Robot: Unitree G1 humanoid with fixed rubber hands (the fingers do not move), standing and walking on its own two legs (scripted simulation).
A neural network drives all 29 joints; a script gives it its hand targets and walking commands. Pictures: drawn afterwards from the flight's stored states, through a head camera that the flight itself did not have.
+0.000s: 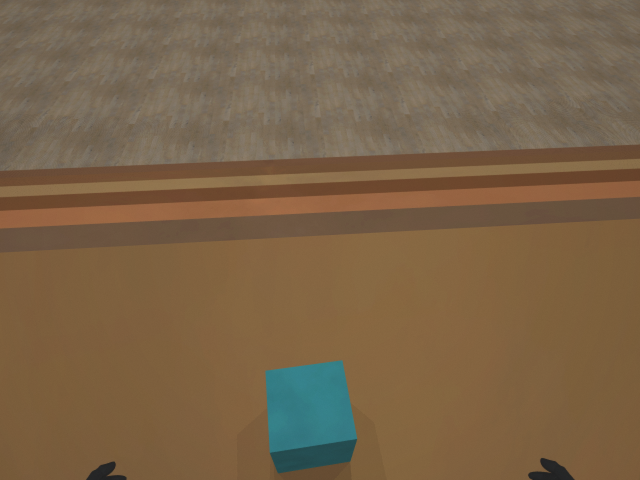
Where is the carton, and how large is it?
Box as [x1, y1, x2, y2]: [265, 360, 356, 472]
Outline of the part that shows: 341,360 265,371 270,454 278,472 350,460 356,440 356,435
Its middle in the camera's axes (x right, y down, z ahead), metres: -0.03 +0.48 +1.07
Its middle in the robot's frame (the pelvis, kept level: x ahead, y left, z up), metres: +0.38 +0.04 -0.66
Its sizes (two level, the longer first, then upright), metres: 0.210 0.200 0.250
